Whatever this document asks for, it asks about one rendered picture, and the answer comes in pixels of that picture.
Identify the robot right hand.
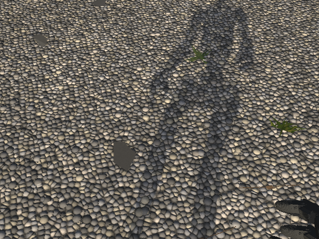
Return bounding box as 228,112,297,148
269,198,319,239

